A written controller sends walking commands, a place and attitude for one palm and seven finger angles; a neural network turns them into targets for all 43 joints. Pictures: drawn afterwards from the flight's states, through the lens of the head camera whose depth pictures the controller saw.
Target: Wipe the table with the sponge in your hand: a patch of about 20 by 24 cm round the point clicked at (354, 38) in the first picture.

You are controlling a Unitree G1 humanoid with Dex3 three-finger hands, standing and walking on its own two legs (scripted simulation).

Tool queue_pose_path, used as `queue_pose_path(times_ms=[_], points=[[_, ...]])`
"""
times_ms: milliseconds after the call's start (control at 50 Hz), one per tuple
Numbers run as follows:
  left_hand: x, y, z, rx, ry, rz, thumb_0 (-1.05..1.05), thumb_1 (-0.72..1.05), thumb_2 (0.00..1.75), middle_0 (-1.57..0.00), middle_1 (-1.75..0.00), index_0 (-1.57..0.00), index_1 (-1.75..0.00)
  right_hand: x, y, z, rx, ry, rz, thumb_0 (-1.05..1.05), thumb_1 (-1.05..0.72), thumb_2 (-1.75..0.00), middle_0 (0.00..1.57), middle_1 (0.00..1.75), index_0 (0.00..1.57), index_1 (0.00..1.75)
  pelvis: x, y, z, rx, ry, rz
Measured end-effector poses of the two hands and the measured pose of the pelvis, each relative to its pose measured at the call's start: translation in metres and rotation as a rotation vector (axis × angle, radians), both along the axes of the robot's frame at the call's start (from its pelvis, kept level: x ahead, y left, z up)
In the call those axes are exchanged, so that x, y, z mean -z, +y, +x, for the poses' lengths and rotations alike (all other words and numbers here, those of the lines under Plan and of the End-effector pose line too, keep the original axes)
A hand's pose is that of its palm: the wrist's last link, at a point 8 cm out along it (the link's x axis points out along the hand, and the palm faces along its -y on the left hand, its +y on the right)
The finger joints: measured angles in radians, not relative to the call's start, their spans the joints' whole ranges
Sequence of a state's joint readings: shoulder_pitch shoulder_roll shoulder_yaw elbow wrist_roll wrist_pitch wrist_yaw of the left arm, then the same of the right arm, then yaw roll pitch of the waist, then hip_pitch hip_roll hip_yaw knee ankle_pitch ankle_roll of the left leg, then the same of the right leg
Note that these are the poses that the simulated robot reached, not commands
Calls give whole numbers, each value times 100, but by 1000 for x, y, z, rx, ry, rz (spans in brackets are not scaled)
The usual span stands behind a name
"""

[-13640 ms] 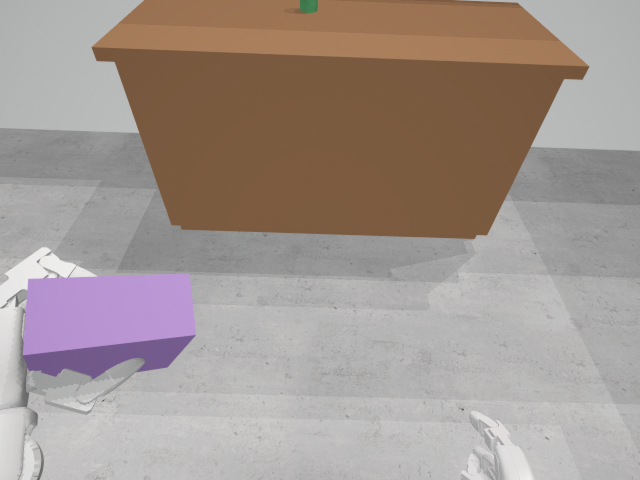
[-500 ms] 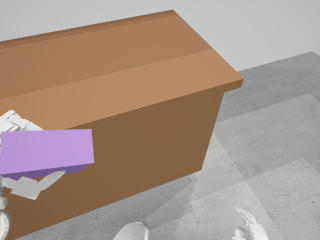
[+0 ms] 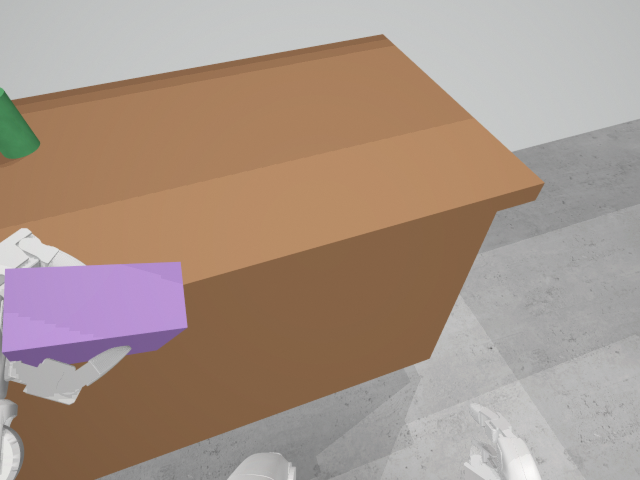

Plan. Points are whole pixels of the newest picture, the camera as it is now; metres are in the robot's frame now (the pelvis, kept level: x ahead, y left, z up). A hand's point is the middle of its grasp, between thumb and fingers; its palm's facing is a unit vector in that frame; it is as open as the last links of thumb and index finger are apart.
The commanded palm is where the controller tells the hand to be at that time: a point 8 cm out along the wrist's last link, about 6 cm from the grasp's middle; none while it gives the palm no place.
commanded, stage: shuffle to correct the standing spot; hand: left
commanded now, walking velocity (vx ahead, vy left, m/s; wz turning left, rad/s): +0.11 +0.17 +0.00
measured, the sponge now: (122, 315) +0.23 +0.21 +0.16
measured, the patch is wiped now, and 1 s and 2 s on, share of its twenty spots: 0.00 0.00 0.00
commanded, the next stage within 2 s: come to a stop and stand still in 0.38 s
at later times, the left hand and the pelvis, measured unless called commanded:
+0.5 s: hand (1, 280) +0.24 +0.33 +0.18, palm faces +0.41 -0.81 -0.42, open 9.8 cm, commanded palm +0.19 +0.36 +0.19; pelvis +0.03 +0.08 +0.00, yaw -1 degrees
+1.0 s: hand out of the picture +0.26 +0.39 +0.19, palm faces +0.46 -0.81 -0.36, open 9.8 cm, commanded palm +0.19 +0.38 +0.19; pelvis +0.02 +0.11 +0.01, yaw -3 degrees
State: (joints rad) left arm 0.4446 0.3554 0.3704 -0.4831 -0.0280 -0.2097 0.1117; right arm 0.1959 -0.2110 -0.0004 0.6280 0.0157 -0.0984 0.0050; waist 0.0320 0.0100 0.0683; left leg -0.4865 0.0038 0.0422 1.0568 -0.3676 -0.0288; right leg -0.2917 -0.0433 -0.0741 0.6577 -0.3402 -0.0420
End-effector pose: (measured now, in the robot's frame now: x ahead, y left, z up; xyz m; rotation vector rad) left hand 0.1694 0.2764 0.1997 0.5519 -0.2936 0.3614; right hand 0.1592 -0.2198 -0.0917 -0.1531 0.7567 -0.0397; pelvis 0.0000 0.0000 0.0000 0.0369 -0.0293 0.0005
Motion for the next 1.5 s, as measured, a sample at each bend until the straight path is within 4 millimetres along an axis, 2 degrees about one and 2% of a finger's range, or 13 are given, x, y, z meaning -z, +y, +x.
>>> queue_pose_path(times_ms=[80, 260, 380, 480, 620, 800, 880, 920, 980, 1120, 1200, 1320, 1500], points=[[5, 22, 9, -31, 19, -25, -1, -47, 102, -77, -135, -77, -134, -8, 8, -6, 3, 40, -36, 1, -91, -90, 20, 30, 21, 30, -8, 13, 7, 8, 6, 14], [10, 49, 37, 50, -34, -6, -1, -47, 102, -77, -135, -77, -134, -12, 32, 7, 80, -41, -69, 1, -91, -90, 20, 30, 21, 30, 6, 48, 15, 18, -9, -2], [-1, 54, 34, 58, -38, 21, -1, -47, 102, -77, -135, -77, -134, -5, 51, 11, 64, -30, -22, 1, -90, -90, 20, 30, 21, 30, 4, 59, 23, 9, 2, -31], [4, 81, 34, 11, -23, -21, -1, -47, 102, -77, -135, -77, -134, -8, 65, 10, 44, 44, -51, 1, -91, -90, 20, 30, 21, 30, -3, 77, 30, 15, 4, -12], [17, 113, 44, 19, -55, -59, -1, -47, 103, -77, -135, -77, -134, -12, 91, 23, 77, -17, -90, 2, -91, -90, 20, 30, 21, 30, 6, 106, 29, 21, -30, -8], [-2, 108, 33, 43, -48, -41, -1, -47, 103, -77, -135, -77, -134, -29, 127, 28, 8, -102, -13, 1, -90, -90, 20, 30, 21, 30, -6, 107, 23, 27, -15, -38], [3, 112, 28, 7, -3, -80, -1, -47, 103, -77, -135, -77, -134, -28, 123, 24, 6, -75, -19, 1, -90, -90, 20, 30, 21, 30, -10, 107, 25, 35, -6, -54], [-5, 126, 35, 5, -20, -1, -1, -47, 103, -77, -135, -77, -134, -26, 117, 21, -13, -56, -57, 1, -90, -90, 20, 30, 21, 30, -10, 106, 21, 36, -6, -62], [-4, 148, 49, -28, -65, -50, -1, -47, 103, -77, -135, -77, -134, -28, 108, 15, -4, -41, -75, 1, -90, -90, 20, 30, 21, 30, -9, 107, 17, 50, -17, -60], [20, 111, 52, 144, 14, -128, -1, -47, 103, -77, -135, -77, -135, -45, 94, 7, 92, -106, -111, 2, -90, -90, 20, 30, 21, 30, -11, 123, 21, 66, -9, -55], [21, 119, 52, 178, 28, -92, -1, -47, 103, -77, -135, -77, -135, -49, 98, 6, 111, -89, -145, 1, -90, -90, 20, 30, 21, 30, -11, 129, 28, 62, 1, -61], [11, 152, 61, 71, -32, -71, -1, -47, 103, -77, -135, -77, -135, -45, 119, 19, 68, -62, -135, 2, -90, -90, 19, 30, 20, 30, -13, 137, 38, 50, 9, -63], [16, 149, 74, 91, -14, -120, -1, -47, 103, -76, -135, -77, -135, -46, 154, 57, 7, -96, -77, 2, -90, -90, 20, 30, 21, 30, -14, 148, 51, 48, 15, -65]])
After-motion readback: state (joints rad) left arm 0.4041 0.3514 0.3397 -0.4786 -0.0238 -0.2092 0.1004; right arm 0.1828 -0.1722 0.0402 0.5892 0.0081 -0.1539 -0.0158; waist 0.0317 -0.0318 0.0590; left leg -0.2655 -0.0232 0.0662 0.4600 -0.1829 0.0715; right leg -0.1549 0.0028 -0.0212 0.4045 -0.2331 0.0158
